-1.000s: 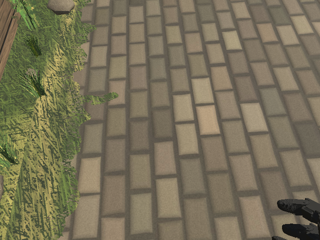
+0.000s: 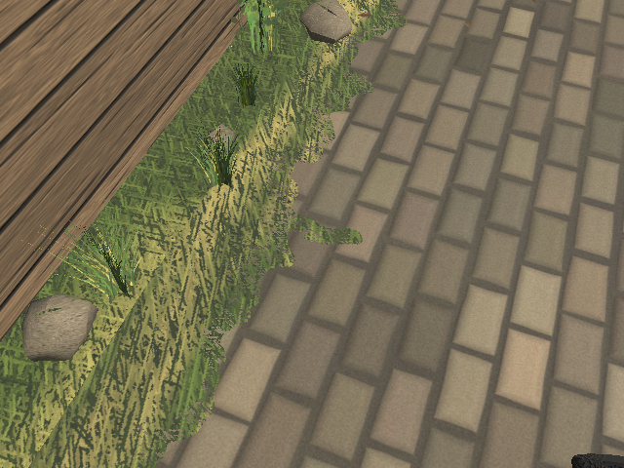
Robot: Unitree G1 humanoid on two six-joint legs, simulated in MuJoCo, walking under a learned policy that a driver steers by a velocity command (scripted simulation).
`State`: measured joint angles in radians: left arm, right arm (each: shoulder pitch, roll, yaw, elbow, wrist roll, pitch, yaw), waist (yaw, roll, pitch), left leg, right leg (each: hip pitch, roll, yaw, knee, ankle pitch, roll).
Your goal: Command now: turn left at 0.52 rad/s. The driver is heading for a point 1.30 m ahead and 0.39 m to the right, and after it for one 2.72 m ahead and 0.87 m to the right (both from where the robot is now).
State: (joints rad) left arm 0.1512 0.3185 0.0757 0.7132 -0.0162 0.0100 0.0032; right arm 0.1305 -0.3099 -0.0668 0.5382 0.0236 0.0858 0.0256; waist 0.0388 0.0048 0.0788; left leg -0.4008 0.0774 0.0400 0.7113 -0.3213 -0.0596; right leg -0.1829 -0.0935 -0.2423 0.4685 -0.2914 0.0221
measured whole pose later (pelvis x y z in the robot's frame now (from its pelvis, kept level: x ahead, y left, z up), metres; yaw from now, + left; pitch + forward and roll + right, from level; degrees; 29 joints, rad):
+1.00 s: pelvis +0.07 -0.03 +0.01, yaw -33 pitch +2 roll +2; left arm 0.20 0.30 0.04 0.59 0.00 -0.01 0.01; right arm 0.19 -0.31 -0.07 0.77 0.03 -0.03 0.02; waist 0.00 0.01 -0.03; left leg -0.46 0.02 0.00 0.75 -0.25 -0.03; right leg -0.21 0.06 0.12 0.45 -0.28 -0.06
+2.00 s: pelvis +0.57 -0.05 +0.00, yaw -15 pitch +1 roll +0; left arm 0.28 0.31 0.08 0.69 -0.04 0.02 0.02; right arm 0.11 -0.27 -0.02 0.65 0.00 -0.03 -0.02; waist 0.04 -0.01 0.04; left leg -0.36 -0.04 -0.15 0.59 -0.32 -0.04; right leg -0.34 0.17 0.25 0.42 -0.10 -0.05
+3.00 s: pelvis +1.05 -0.49 -0.03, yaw -30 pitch -2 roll -2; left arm 0.40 0.24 0.05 0.84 0.01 -0.08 0.04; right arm 0.18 -0.27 -0.05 0.70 0.06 -0.04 0.06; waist 0.01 0.02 0.04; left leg -0.69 0.01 0.14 0.78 0.08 0.12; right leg 0.32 0.05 -0.33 0.32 -0.47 0.02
